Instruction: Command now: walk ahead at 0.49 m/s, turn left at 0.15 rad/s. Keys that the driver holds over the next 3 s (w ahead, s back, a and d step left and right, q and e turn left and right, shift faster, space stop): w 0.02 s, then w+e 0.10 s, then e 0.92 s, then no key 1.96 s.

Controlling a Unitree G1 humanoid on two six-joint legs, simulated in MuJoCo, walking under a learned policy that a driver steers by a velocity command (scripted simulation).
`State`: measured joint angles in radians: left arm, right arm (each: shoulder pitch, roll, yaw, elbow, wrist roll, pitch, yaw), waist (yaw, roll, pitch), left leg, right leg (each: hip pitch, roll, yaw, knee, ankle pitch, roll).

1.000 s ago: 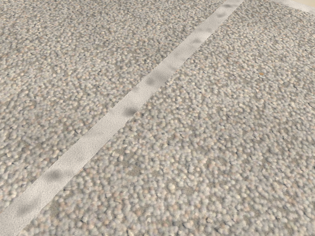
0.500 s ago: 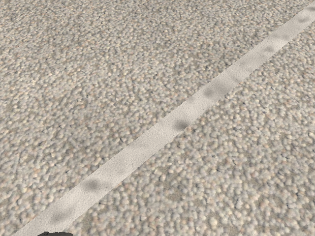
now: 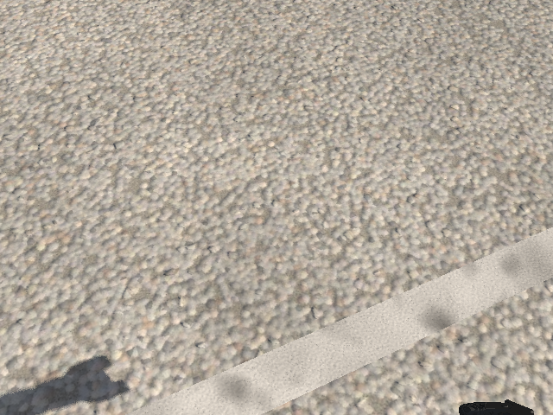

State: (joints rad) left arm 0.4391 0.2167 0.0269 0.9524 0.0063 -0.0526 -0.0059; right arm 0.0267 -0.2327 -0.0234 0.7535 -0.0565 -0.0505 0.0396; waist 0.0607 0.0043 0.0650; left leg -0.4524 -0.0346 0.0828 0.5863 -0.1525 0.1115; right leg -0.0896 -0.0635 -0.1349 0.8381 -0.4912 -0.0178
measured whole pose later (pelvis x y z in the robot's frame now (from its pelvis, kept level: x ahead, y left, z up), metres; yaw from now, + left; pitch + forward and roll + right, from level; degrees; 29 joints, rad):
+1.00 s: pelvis +0.27 +0.01 +0.01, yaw -30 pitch +2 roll +0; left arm 0.22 0.29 0.09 0.78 0.01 0.06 -0.01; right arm 0.19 -0.27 -0.03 0.76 -0.01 0.01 -0.05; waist 0.03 -0.03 0.02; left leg -0.26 -0.05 -0.06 0.48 -0.26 0.02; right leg -0.38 0.18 0.21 0.50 -0.17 -0.04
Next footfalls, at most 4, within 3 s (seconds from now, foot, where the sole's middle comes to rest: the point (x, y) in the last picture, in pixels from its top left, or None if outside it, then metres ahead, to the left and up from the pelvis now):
0.44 right None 0.34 -0.10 -0.76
0.98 left None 0.37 0.08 -0.76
1.40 right None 0.22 -0.08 -0.76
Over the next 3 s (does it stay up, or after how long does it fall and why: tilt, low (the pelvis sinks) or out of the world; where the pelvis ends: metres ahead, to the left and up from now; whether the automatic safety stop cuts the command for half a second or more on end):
stays up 0.27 0.01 0.02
